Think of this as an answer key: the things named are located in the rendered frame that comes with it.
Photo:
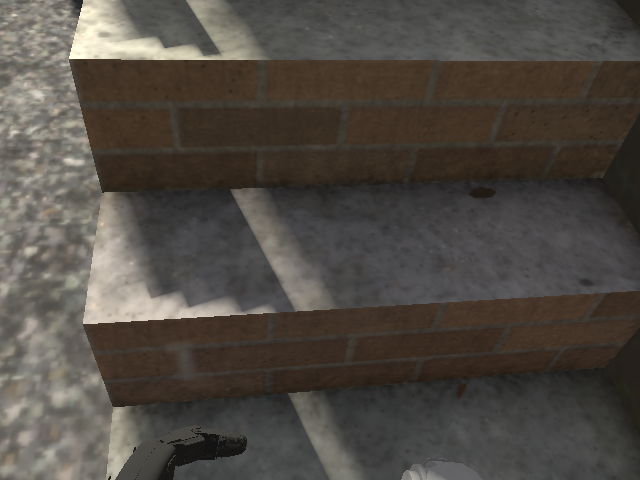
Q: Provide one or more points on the right robot shin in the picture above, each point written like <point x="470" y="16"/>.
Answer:
<point x="434" y="459"/>

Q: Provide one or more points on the robot left hand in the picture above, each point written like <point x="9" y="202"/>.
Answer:
<point x="156" y="460"/>

